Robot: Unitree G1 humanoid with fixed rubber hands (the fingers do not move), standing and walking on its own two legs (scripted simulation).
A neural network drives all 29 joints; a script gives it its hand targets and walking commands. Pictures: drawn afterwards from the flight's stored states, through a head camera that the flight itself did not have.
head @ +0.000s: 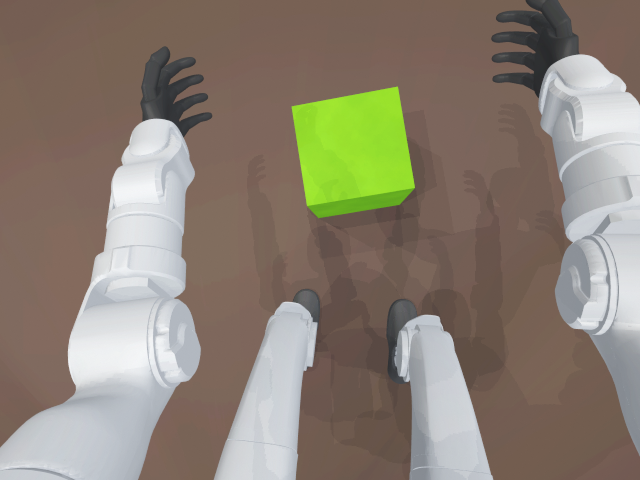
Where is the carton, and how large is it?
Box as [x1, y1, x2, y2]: [292, 87, 414, 217]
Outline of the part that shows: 397,87 292,106 307,206 318,217 399,204 414,188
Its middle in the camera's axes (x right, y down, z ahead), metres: +0.07 -0.18 +0.88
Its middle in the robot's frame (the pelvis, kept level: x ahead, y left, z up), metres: +0.54 +0.04 -0.54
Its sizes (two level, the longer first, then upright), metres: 0.210 0.200 0.250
